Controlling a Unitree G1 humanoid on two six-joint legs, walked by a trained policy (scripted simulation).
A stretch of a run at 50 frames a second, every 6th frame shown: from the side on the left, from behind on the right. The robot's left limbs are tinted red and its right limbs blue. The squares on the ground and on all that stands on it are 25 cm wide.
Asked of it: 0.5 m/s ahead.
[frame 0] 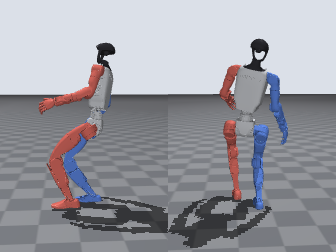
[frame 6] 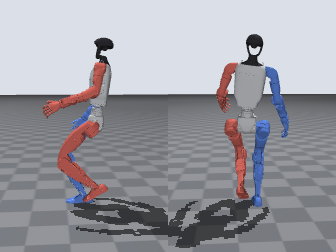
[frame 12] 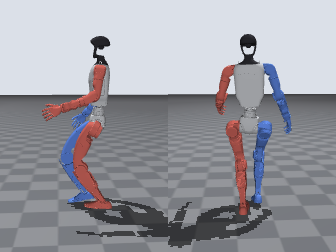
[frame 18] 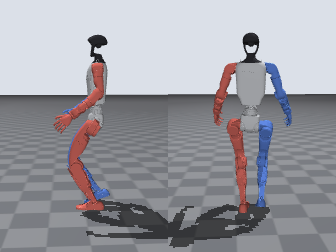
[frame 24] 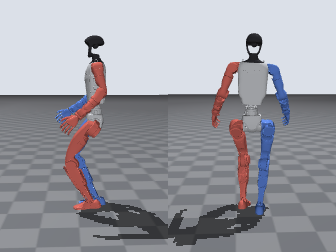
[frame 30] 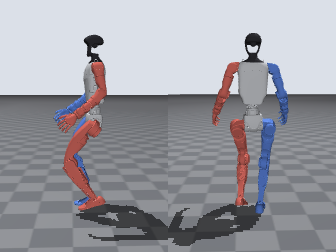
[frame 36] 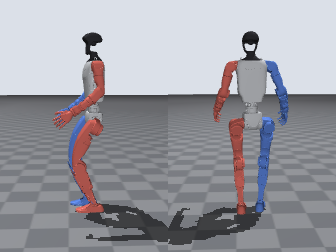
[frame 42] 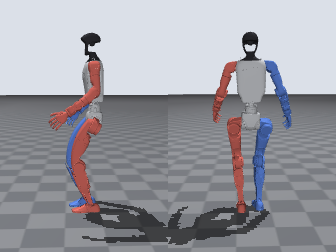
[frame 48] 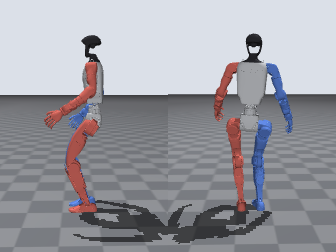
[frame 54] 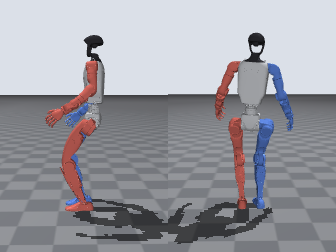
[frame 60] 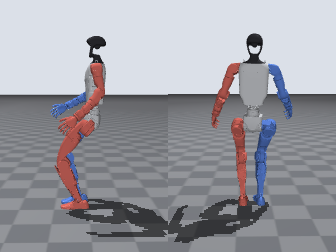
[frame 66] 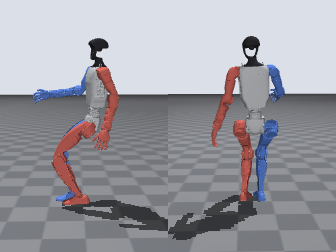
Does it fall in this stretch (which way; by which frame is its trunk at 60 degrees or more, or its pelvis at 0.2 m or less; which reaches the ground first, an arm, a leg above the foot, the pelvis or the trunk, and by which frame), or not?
no
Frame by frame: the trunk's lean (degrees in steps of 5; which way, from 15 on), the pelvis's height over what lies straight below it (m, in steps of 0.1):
0: 15 to its right, 0.7
6: 10, 0.7
12: 0, 0.7
18: 0, 0.7
24: 5, 0.7
30: 0, 0.7
36: 0, 0.7
42: 5, 0.7
48: 5, 0.7
54: 5, 0.7
60: 0, 0.7
66: 5, 0.7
